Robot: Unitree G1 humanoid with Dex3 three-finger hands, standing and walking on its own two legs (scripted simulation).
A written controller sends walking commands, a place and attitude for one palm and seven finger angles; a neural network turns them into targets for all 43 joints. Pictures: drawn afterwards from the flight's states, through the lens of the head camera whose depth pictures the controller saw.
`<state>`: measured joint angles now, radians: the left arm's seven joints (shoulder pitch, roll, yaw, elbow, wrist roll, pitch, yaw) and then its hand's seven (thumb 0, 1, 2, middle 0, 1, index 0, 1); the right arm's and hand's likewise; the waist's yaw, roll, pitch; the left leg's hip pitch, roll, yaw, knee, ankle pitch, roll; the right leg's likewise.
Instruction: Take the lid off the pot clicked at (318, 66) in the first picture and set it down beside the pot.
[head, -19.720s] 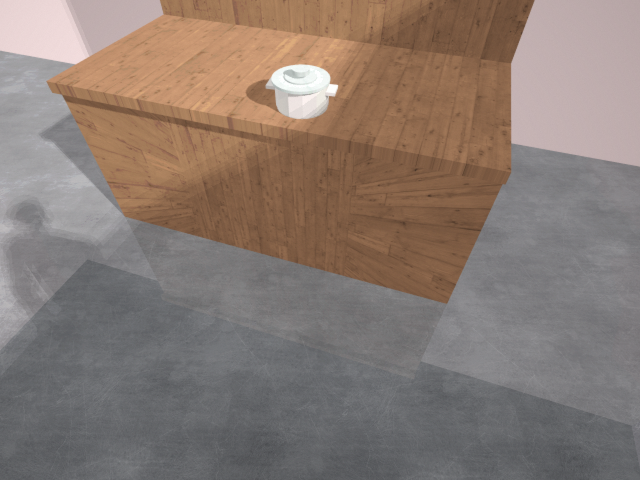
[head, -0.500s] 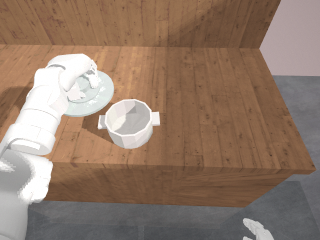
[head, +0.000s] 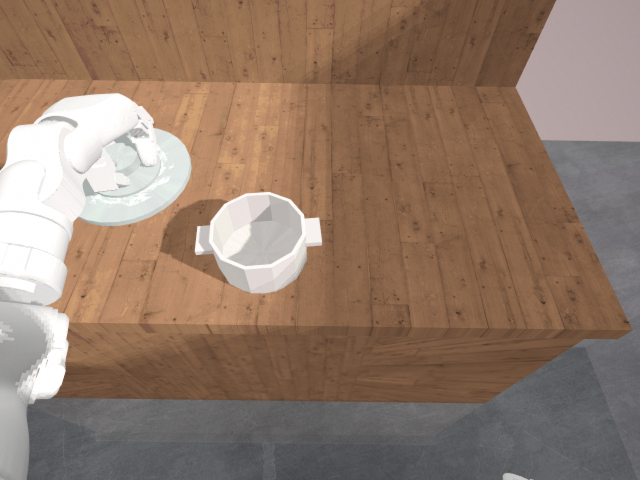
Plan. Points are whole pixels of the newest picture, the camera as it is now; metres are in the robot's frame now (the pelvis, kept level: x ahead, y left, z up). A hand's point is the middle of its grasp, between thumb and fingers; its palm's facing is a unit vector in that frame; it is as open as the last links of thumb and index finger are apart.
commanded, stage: move the lid sideways beside the pot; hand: left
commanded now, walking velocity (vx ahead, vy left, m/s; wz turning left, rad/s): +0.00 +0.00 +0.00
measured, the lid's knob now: (119, 160) +0.49 +0.27 +0.11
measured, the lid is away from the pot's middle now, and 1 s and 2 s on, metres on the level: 0.16 0.24 0.23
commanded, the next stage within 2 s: lower the lid onto the table in 0.74 s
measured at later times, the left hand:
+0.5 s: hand (54, 179) +0.43 +0.32 +0.13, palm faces -0.38 -0.09 -0.92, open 6.9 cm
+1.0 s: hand (47, 178) +0.44 +0.33 +0.13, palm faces -0.38 -0.10 -0.92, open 6.9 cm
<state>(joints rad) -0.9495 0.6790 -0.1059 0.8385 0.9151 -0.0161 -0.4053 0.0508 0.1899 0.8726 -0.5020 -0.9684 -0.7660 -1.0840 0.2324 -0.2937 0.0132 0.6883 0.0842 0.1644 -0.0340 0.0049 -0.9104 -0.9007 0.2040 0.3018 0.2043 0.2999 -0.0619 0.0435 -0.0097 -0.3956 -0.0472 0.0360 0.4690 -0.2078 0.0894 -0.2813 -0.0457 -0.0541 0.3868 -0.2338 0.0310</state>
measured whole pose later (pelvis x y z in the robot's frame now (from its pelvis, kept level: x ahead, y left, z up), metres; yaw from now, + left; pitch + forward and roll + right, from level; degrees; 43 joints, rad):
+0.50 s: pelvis -0.01 +0.00 +0.00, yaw +0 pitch +8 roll -3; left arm -0.98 0.79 -0.07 0.92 0.92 -0.10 -0.46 0.05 0.19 0.87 -0.50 -0.97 -0.77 -1.09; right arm 0.23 -0.30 0.02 0.69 0.09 0.16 -0.05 0.00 -0.91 -0.90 0.21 0.30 0.21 0.30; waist -0.04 0.03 0.00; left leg -0.42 -0.04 0.03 0.49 -0.21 0.10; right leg -0.29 -0.04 -0.06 0.38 -0.22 0.03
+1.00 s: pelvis -0.01 +0.02 +0.00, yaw +0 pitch +9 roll -3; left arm -1.01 0.80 -0.06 0.96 0.93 -0.14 -0.46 0.05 0.19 0.87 -0.50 -0.97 -0.77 -1.09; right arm 0.24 -0.29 0.03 0.70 0.09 0.16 -0.05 0.00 -0.91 -0.90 0.21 0.30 0.21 0.30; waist -0.05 0.02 -0.01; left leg -0.46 -0.05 0.03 0.52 -0.22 0.11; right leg -0.32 -0.05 -0.06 0.39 -0.22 0.01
